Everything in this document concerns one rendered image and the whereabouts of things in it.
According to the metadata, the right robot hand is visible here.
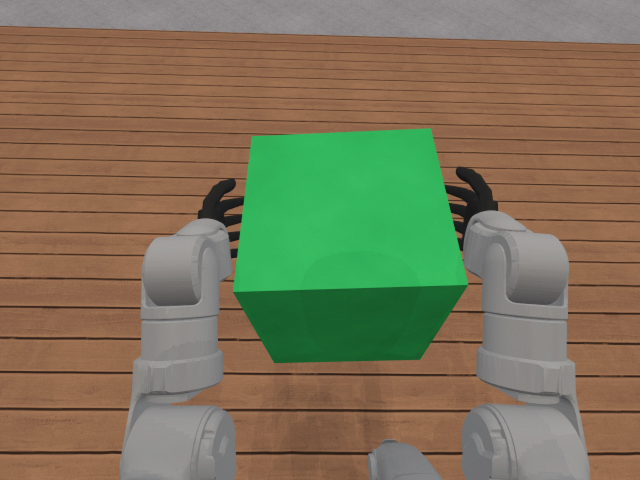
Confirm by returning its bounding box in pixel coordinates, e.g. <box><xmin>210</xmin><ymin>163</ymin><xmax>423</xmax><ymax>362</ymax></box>
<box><xmin>445</xmin><ymin>167</ymin><xmax>498</xmax><ymax>251</ymax></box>

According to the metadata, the robot left upper arm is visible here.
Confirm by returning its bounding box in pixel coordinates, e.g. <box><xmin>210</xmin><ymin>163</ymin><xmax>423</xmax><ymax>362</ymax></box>
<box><xmin>120</xmin><ymin>405</ymin><xmax>236</xmax><ymax>480</ymax></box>

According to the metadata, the right robot thigh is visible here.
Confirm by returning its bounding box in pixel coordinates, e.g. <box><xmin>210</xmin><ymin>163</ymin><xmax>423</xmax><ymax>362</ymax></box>
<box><xmin>368</xmin><ymin>442</ymin><xmax>443</xmax><ymax>480</ymax></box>

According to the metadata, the left robot hand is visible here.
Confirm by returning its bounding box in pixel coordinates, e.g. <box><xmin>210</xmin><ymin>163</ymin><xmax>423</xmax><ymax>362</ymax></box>
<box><xmin>198</xmin><ymin>179</ymin><xmax>244</xmax><ymax>258</ymax></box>

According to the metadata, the carton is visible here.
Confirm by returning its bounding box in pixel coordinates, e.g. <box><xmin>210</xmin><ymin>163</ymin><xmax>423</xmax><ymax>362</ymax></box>
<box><xmin>233</xmin><ymin>128</ymin><xmax>468</xmax><ymax>363</ymax></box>

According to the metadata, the robot left forearm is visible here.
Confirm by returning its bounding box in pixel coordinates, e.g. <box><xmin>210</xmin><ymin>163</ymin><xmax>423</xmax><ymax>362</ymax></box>
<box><xmin>119</xmin><ymin>218</ymin><xmax>232</xmax><ymax>479</ymax></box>

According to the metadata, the robot right upper arm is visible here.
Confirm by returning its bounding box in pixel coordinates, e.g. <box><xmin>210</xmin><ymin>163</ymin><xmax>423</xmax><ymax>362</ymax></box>
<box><xmin>462</xmin><ymin>403</ymin><xmax>589</xmax><ymax>480</ymax></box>

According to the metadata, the robot right forearm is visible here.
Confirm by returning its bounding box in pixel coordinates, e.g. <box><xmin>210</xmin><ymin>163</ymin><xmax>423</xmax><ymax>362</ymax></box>
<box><xmin>463</xmin><ymin>210</ymin><xmax>590</xmax><ymax>480</ymax></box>

